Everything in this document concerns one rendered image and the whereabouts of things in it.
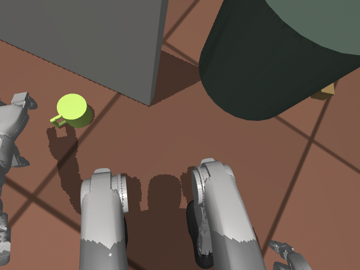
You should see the left robot hand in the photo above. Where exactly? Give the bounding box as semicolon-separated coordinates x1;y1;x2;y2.
0;92;38;168

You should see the left robot arm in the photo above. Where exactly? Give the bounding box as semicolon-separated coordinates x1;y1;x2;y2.
0;134;15;266

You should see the right robot hand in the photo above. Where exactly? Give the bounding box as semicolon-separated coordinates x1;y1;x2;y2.
268;240;312;270

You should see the right robot foot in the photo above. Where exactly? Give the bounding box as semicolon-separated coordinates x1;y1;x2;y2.
186;200;214;269

